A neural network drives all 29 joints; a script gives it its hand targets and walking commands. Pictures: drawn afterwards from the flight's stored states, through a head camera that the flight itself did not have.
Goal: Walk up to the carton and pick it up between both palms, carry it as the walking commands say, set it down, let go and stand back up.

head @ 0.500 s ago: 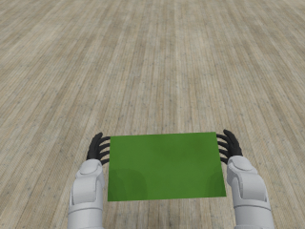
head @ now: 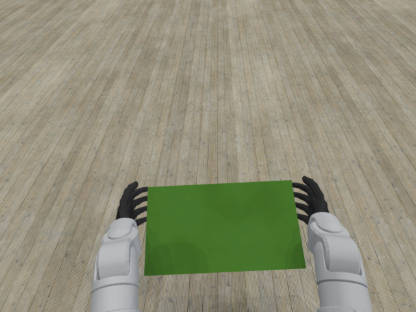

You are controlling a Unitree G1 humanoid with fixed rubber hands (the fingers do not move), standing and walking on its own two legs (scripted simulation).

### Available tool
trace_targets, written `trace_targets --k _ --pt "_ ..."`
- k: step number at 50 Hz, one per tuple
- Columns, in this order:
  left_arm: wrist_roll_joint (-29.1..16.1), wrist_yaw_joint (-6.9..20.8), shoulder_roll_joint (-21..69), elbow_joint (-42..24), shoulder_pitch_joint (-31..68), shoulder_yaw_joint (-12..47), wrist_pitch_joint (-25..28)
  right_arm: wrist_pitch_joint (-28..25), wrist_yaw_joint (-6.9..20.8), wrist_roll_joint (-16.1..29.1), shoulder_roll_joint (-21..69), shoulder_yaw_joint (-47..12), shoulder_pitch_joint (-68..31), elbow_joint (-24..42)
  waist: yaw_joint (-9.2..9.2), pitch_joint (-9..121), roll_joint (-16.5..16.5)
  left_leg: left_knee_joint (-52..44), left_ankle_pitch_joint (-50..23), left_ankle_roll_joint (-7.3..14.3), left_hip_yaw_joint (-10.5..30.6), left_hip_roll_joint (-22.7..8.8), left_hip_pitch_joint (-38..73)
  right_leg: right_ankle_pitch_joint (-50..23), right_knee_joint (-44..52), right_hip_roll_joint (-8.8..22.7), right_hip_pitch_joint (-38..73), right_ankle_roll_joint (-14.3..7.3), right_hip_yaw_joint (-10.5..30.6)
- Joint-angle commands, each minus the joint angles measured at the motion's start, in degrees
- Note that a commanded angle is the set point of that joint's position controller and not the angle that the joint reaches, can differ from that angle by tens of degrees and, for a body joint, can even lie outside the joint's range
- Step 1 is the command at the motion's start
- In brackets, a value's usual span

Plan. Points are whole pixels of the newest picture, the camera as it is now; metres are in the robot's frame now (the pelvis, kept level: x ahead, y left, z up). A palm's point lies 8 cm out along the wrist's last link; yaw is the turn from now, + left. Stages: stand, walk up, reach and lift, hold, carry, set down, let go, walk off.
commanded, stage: carry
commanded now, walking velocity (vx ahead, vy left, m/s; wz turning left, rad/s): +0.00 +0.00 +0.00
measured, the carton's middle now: (220, 230) +0.33 +0.01 -0.08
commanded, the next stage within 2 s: none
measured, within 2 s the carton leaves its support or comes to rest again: neither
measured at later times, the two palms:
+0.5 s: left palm (135, 163) +0.43 +0.20 +0.05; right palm (298, 167) +0.42 -0.16 +0.04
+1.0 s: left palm (144, 128) +0.55 +0.21 +0.04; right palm (285, 132) +0.54 -0.16 +0.03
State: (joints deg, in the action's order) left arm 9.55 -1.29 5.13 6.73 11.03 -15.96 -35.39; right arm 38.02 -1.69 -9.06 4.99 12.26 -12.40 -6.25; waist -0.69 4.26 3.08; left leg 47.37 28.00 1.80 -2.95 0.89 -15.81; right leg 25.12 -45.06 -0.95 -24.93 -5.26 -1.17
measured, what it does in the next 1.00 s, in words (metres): walks ahead: left foot, then right foot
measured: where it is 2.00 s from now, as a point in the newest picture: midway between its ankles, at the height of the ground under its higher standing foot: (217, 268)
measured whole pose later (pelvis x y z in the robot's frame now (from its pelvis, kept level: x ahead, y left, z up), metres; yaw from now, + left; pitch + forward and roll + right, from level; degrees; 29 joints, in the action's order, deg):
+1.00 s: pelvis +0.25 +0.03 +0.00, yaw -3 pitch +6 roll -3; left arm 9.5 -1.5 4.6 6.8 11.8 -15.4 -37.2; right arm 37.5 -0.9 -9.4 5.0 12.5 -11.4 -6.9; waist -0.6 5.2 -3.7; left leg 39.6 31.3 3.6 -3.0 -1.2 -12.0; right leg 31.2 -53.6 -2.1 -25.8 -2.2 -2.0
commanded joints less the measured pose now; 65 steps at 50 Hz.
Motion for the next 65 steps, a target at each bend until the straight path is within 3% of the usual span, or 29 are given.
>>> trace_targets --k 1,11,12,13,15,17,20,23,24,26,28,29,35,38,39,40,41,42,45,49,51,52,53,55,58,60,61,63,65 --pt "-17.04 18.21 43.17 -7.73 30.43 43.38 0.49 -2.34 16.39 12.37 47.23 -38.6 -25.93 3.9 -1.35 21.29 8.46 6.69 3.71 -2.44 -0.92 3.73 -20.68 -109.5 9.71 15.03 42.53 -3.52 17.24" --pt "-15.37 17.35 41.08 -9.6 30.2 43.89 -0.66 -1.92 16.35 11.8 45.7 -37.02 -24.76 3.3 -0.35 20.62 2.76 -10.3 -12.98 -0.08 -1.6 2.71 -8.5 -87.88 6.02 12.36 30.54 -0.95 8.46" --pt "-15.28 17.52 40.2 -8.62 32.18 43.79 -0.75 -1.76 16.37 10.55 44.24 -35.33 -26.32 2.18 0.15 20.84 1.04 -12.89 -26.15 0.85 -0.51 0.54 0.7 -78.2 4.8 11.38 22.65 0.98 6.03" --pt "-14.88 17.29 39.86 -6.64 34.1 43.46 -0.96 -1.67 16.6 9.32 42.78 -33.12 -24.63 -1.52 0.96 21.86 -5.67 -14.29 -54.72 3.1 5.04 -4.34 12.75 -62.01 -1.81 8.75 11.42 2.76 3.57" --pt "-14.45 17.64 40.57 -3.35 32.57 42.07 -1.2 -1.54 17.21 10.64 42.63 -34.29 -23.88 -1.6 2.56 20.79 -20.07 -10.73 -108.26 14.1 20.52 -19.61 27.0 -0.75 -19.24 -2.11 -7.47 6.38 0.55" --pt "-14.37 17.61 40.91 -1.55 31.88 41.22 -1.15 -1.76 16.77 9.73 39.65 -31.96 -23.92 -1.86 3.15 14.58 -17.39 -13.31 -110.85 14.86 21.7 -21.86 32.3 17.81 -21.95 -2.82 -20.79 4.59 0.83" --pt "-13.38 17.88 42.59 1.62 30.06 40.26 0.48 -2.41 17.82 9.4 42.3 -33.09 -26.13 -3.48 1.32 10.9 -6.43 -15.22 -93.65 8.73 17.72 -16.48 29.47 10.58 -6.25 -0.44 -17.18 2.99 -0.38" --pt "-14.32 18.3 43.84 -0.76 28.03 41.33 1.0 -3.24 17.62 10.56 42.01 -36.33 -27.37 3.82 0.23 17.42 -9.11 -11.79 -89.18 3.81 7.33 -11.26 22.22 -6.76 8.07 -1.43 1.3 3.99 -6.18" --pt "-13.62 18.26 44.16 0.79 29.39 39.86 0.82 -3.3 17.45 10.95 41.85 -36.86 -31.44 4.03 -0.46 19.75 -10.15 -8.68 -83.22 3.08 5.75 -10.74 17.99 -19.99 12.85 1.29 9.3 2.46 -2.15" --pt "-12.57 18.48 43.33 2.68 28.79 38.46 0.45 -2.99 17.2 10.53 41.26 -37.3 -32.27 4.01 -0.06 23.0 0.25 0.21 -50.88 0.21 3.34 -5.81 5.79 -66.88 8.71 9.54 23.59 -2.8 7.74" --pt "-13.1 18.22 44.64 1.79 29.77 39.11 0.28 -2.61 17.3 10.89 43.01 -36.92 -30.92 2.04 -0.41 21.74 13.38 9.74 3.56 -1.71 -0.31 2.63 -9.44 -109.63 10.3 17.74 32.96 -8.83 15.45" --pt "-14.2 18.23 44.97 -0.7 30.14 40.86 0.43 -2.8 17.51 11.14 44.01 -36.32 -27.94 1.15 -0.82 19.14 8.57 4.23 9.28 -1.63 0.21 3.19 -14.17 -109.5 11.29 17.08 34.36 -8.19 16.44" --pt "-13.38 17.5 41.1 -2.06 29.25 39.62 -0.81 -1.52 17.0 10.77 43.32 -34.67 -26.48 -0.69 -0.77 18.72 4.56 -6.27 -2.06 -1.4 -1.67 2.76 -13.24 -96.47 9.24 14.47 34.81 -3.83 10.96" --pt "-14.17 17.34 42.43 -5.6 28.81 43.1 -0.68 -2.51 17.36 11.36 43.71 -34.32 -24.12 1.48 0.53 20.96 -2.19 -17.23 -22.77 -1.14 -3.05 1.79 0.88 -83.18 2.21 11.58 25.85 -0.44 4.49" --pt "-14.64 17.37 42.4 -6.98 29.87 43.84 -0.36 -2.51 17.72 11.43 43.86 -34.37 -24.44 0.3 1.04 24.0 -8.14 -16.74 -54.0 1.25 1.95 -3.88 16.99 -66.45 -2.85 9.21 12.31 2.35 2.09" --pt "-14.39 17.18 41.18 -8.26 34.85 43.9 -0.18 -2.33 18.13 10.8 43.52 -32.85 -23.02 -2.92 2.35 23.7 -20.25 -11.63 -96.54 5.87 12.19 -13.06 29.44 -29.98 -12.02 3.83 -3.69 5.19 -1.43" --pt "-14.91 17.14 41.23 -11.06 36.61 44.66 -0.37 -2.14 18.19 11.51 43.41 -32.64 -21.44 -2.34 2.36 20.1 -27.77 -11.44 -120.32 10.12 17.54 -18.41 35.78 9.46 -17.81 -3.49 -14.76 5.14 -3.76" --pt "-15.25 16.78 42.12 -8.99 36.12 44.3 -0.63 -2.21 17.88 11.87 42.71 -32.17 -22.67 -1.65 2.59 18.12 -23.57 -13.06 -122.59 10.22 16.02 -19.48 39.39 13.74 -18.8 -3.11 -20.36 3.68 -4.39" --pt "-13.72 17.15 42.52 -2.53 31.32 42.35 -0.41 -2.01 17.87 10.23 42.56 -32.69 -24.09 -2.59 1.81 11.41 -11.06 -15.65 -100.54 6.82 15.57 -15.34 33.14 7.52 -10.39 -1.06 -21.22 2.69 -3.82" --pt "-14.19 17.75 44.67 -3.19 29.41 41.35 -0.31 -1.91 17.57 12.13 43.78 -37.44 -26.51 3.74 0.24 17.77 -6.61 -6.99 -94.48 2.41 5.08 -10.03 20.0 -16.09 12.22 -3.49 6.15 2.86 -9.83" --pt "-12.48 18.69 43.71 4.24 24.84 38.02 -0.96 -2.08 16.78 10.8 40.47 -37.68 -31.1 6.34 -0.43 22.48 4.33 6.13 -52.73 -1.08 2.07 -5.34 3.35 -72.67 8.49 9.14 26.22 -4.62 7.18" --pt "-11.25 18.6 43.52 6.72 26.68 36.14 -0.9 -2.19 17.01 10.47 39.9 -36.81 -33.83 4.11 -1.42 22.05 13.2 17.55 -16.87 -3.56 0.26 -0.1 -5.87 -100.11 9.35 16.94 31.73 -10.47 14.07" --pt "-11.94 18.32 44.12 4.04 28.01 37.45 -0.96 -1.98 17.07 10.85 41.47 -36.44 -31.78 2.06 -0.88 21.45 16.7 22.38 9.72 -3.91 2.01 3.72 -13.61 -111.87 10.21 19.46 36.55 -13.61 18.16" --pt "-13.46 18.74 45.44 -1.71 26.68 40.68 -0.09 -2.83 17.62 12.39 45.15 -38.62 -27.62 2.95 -1.24 16.91 9.62 12.74 11.19 -1.55 3.13 2.67 -20.94 -98.39 11.82 17.94 37.36 -9.85 17.09" --pt "-15.61 17.82 44.16 -3.31 31.35 41.4 -0.85 -1.74 17.2 12.61 44.78 -37.03 -29.62 3.34 -0.36 17.46 8.86 -4.52 3.88 -1.02 1.35 1.4 -14.9 -94.15 9.35 15.34 33.9 -4.75 12.23" --pt "-13.92 17.69 42.91 -2.14 29.87 42.38 -1.04 -2.01 17.65 10.25 42.69 -32.81 -24.34 -1.72 0.29 18.82 0.62 -18.64 -10.97 -2.08 -0.64 1.0 -2.8 -80.18 6.1 13.03 25.9 -1.23 6.11" --pt "-13.91 17.42 42.43 -0.89 30.3 42.2 -1.17 -2.07 17.8 9.49 41.39 -31.3 -24.32 -3.46 0.81 22.46 -2.21 -21.35 -38.29 -0.85 2.85 -2.74 9.1 -63.91 2.67 11.48 18.08 1.84 2.69" --pt "-13.86 17.5 42.31 -3.94 32.98 43.54 -0.76 -2.31 18.34 11.16 43.44 -32.68 -23.48 -3.79 1.59 20.49 -20.55 -13.24 -98.21 6.53 15.64 -16.24 26.08 -4.4 -7.24 1.73 -4.7 4.32 -0.56" --pt "-13.39 17.05 43.24 -5.09 32.61 43.49 -0.79 -2.33 18.33 10.79 43.01 -31.85 -22.71 -2.65 1.26 17.29 -21.09 -14.26 -113.97 6.67 15.12 -17.98 31.18 7.6 -11.43 -1.14 -11.72 3.64 -3.12"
